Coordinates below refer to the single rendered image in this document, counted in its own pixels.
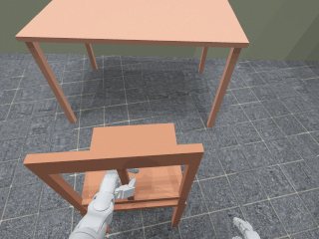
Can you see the robot left hand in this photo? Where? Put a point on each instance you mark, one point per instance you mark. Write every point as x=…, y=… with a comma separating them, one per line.
x=111, y=183

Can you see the left robot forearm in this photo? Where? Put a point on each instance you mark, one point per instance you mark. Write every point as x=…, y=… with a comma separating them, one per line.
x=99, y=216

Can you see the robot right hand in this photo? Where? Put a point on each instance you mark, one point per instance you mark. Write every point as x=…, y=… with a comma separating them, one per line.
x=245, y=228

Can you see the table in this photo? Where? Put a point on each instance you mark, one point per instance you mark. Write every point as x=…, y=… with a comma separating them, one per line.
x=183, y=23

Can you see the chair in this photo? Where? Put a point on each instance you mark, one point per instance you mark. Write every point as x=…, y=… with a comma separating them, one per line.
x=152, y=148

